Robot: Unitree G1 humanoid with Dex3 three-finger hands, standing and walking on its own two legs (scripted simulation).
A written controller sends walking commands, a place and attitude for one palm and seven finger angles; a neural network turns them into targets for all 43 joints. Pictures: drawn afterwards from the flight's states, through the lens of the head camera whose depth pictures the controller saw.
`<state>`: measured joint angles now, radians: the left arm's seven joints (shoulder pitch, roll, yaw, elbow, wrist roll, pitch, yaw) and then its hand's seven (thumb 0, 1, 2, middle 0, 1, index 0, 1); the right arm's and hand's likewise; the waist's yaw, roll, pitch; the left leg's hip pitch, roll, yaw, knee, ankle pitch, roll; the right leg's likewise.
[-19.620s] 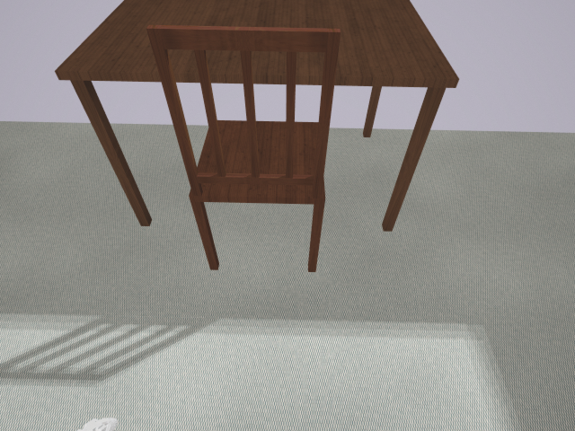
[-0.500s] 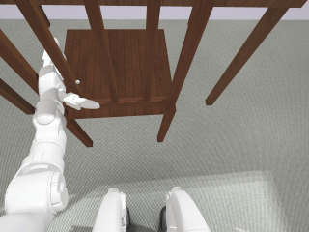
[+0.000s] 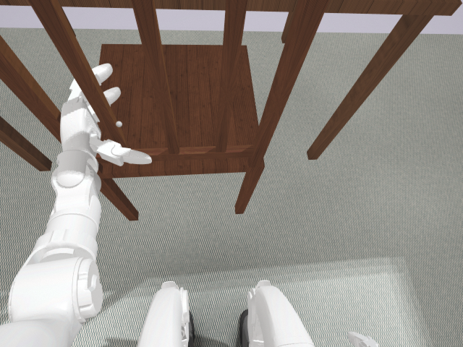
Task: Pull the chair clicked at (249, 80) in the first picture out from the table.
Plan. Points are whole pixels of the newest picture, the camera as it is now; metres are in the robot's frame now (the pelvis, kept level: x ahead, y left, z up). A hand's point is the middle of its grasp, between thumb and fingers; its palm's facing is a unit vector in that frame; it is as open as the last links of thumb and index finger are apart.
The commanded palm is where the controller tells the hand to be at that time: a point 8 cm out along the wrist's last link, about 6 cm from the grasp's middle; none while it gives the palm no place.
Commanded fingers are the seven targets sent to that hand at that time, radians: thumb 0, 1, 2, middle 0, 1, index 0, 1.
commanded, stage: hook a spindle and tug to test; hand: left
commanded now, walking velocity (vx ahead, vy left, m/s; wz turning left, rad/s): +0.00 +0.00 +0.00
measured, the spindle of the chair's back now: (162, 94) +0.51 +0.09 +0.07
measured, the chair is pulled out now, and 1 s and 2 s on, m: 0.00 0.03 0.12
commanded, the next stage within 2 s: step backward, pulling the chair out in 1.14 s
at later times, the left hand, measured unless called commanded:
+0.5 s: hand (119, 122) +0.48 +0.17 +0.02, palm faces +0.06 -1.00 -0.03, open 5.9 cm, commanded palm +0.45 +0.20 +0.03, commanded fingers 0.00 0.90 0.90 -0.50 -1.45 -0.50 -1.45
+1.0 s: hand (128, 141) +0.45 +0.15 +0.03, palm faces +0.05 -1.00 -0.04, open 5.1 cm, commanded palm +0.42 +0.20 +0.03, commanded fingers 0.00 0.90 0.90 -0.50 -1.45 -0.50 -1.45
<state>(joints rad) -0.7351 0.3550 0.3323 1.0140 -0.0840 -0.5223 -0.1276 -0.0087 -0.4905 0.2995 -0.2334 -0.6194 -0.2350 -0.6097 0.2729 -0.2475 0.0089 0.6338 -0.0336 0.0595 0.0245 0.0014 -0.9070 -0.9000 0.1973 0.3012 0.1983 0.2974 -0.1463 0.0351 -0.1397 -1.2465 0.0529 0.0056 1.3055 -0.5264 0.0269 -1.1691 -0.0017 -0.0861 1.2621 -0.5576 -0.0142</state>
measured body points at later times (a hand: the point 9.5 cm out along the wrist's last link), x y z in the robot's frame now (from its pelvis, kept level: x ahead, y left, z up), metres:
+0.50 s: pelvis +0.01 +0.00 +0.00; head +0.16 +0.02 +0.43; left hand +0.47 +0.22 +0.03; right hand +0.05 -0.26 -0.12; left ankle +0.04 +0.10 -0.61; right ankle +0.02 -0.12 -0.61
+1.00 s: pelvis +0.02 +0.00 +0.02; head +0.16 +0.01 +0.44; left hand +0.44 +0.20 +0.03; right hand +0.11 -0.26 -0.11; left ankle +0.04 +0.10 -0.61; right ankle +0.02 -0.12 -0.61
